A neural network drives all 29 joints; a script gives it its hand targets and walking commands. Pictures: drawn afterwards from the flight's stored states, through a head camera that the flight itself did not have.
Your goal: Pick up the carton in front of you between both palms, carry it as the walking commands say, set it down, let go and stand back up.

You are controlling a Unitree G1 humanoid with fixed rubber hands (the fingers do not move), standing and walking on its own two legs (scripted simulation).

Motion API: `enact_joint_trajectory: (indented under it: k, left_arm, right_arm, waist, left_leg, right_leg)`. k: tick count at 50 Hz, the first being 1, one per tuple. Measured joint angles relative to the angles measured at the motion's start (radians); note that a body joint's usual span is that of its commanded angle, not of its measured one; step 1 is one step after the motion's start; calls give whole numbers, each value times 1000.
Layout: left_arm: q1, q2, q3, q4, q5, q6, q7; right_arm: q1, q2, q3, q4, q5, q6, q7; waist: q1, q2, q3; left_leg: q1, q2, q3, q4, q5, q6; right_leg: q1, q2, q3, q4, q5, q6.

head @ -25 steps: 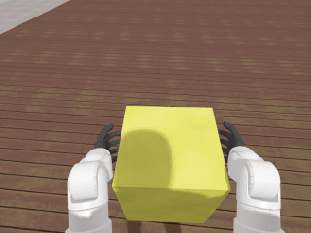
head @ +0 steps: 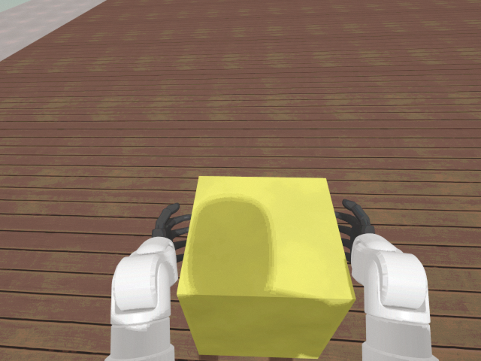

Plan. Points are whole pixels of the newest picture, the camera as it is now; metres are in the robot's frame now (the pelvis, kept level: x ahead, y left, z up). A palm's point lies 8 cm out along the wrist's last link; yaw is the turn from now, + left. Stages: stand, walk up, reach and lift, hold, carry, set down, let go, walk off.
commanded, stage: carry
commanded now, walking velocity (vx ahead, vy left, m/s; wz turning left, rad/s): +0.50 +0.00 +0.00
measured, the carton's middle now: (260, 269) +0.27 +0.00 +0.02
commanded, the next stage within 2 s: none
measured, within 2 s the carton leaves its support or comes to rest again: neither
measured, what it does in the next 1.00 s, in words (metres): walks ahead: left foot, then right foot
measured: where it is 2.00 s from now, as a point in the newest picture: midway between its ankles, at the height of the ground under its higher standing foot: (251, 247)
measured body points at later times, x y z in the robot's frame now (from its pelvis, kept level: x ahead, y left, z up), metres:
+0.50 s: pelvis +0.33 +0.03 -0.01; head +0.31 +0.04 +0.44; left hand +0.61 +0.18 +0.09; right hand +0.61 -0.13 +0.10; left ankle +0.45 +0.12 -0.72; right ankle +0.12 -0.09 -0.70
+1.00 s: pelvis +0.66 +0.00 +0.00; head +0.65 -0.01 +0.45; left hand +0.94 +0.15 +0.08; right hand +0.95 -0.15 +0.08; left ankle +0.46 +0.12 -0.70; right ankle +0.79 -0.09 -0.72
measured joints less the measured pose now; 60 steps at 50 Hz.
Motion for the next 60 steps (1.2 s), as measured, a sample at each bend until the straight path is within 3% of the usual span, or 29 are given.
enact_joint_trajectory:
  k: [3,6,14,21,23,25,28,31,39,45,48,50,52,54,56,60]
  left_arm:
    - [-10,-2,-15,64,6,-17,0]
    - [24,3,-11,42,-2,-24,-1]
    - [67,7,-16,-51,-24,-57,-1]
    - [38,5,-26,-109,-18,-14,-1]
    - [23,3,-21,-113,-12,4,-1]
    - [4,11,-2,-96,-11,14,-1]
    - [-8,12,19,-64,-7,29,-1]
    - [-6,-3,14,-63,4,27,0]
    - [-1,0,-17,-120,3,2,0]
    - [13,2,-10,-112,0,14,0]
    - [12,2,-5,-85,-3,16,0]
    - [-1,0,-11,-33,0,-6,-2]
    - [-17,-3,-13,14,2,-22,-2]
    - [-7,-2,-11,18,-2,-31,-2]
    - [12,0,-9,-3,-11,-44,-2]
    - [41,4,-9,-52,-23,-74,-4]
  right_arm:
    - [8,-16,-10,30,4,-1,0]
    - [22,8,-10,25,-5,-9,-1]
    - [54,5,36,-55,-6,-41,-1]
    - [43,6,23,-127,2,-4,-1]
    - [24,8,15,-123,5,10,-1]
    - [-3,12,15,-76,3,1,-1]
    - [-25,16,11,-18,0,1,-2]
    - [-6,14,1,-31,10,-2,-2]
    - [12,11,-1,-107,26,-23,-2]
    - [12,10,10,-87,13,-10,4]
    - [14,10,12,-68,4,-1,5]
    - [7,1,-2,-41,2,-6,6]
    - [3,-5,-15,-19,1,-10,6]
    - [8,7,-21,-16,-3,-18,5]
    - [18,12,-8,-29,-7,-30,5]
    - [28,8,22,-60,-6,-57,4]
  waist:
    - [17,1,32]
    - [20,-8,64]
    - [29,-23,63]
    - [17,-29,31]
    - [16,-39,26]
    - [-1,-83,31]
    - [-11,-71,68]
    - [-10,-62,100]
    - [-4,-50,94]
    - [4,-45,52]
    - [4,-35,49]
    - [15,4,63]
    - [21,6,99]
    - [19,-1,136]
    - [17,-5,163]
    - [16,-5,179]
  left_leg:
    - [-237,-16,-105,473,14,26]
    - [-426,-22,-117,616,108,47]
    - [-623,12,-77,279,329,25]
    - [-562,-18,-9,12,439,55]
    - [-499,-38,25,-40,406,67]
    - [-494,-63,56,32,384,113]
    - [-449,-53,62,39,314,129]
    - [-361,-55,60,-57,312,122]
    - [-127,-71,41,-257,269,95]
    - [53,-70,31,-303,155,42]
    - [109,-52,17,-214,43,7]
    - [27,1,-11,50,-4,0]
    - [-143,-18,-93,396,-15,5]
    - [-285,-44,-122,567,1,20]
    - [-378,-45,-116,540,47,28]
    - [-455,-40,-99,278,103,22]
  right_leg:
    - [32,-2,-16,36,-92,-33]
    - [115,1,-18,-49,-98,-18]
    - [347,14,-3,-244,-141,11]
    - [542,9,8,-262,-289,79]
    - [570,-10,21,-181,-375,105]
    - [491,-72,54,79,-422,102]
    - [238,-40,173,553,-385,74]
    - [47,-32,185,665,-280,49]
    - [-160,-61,137,330,-81,76]
    - [-112,-33,69,56,32,56]
    - [-25,-2,21,-47,58,41]
    - [-9,23,-8,3,16,-4]
    - [8,16,-14,31,-53,-41]
    - [55,9,-13,-19,-54,-27]
    - [107,10,-10,-86,-47,-31]
    - [185,15,4,-162,-54,-24]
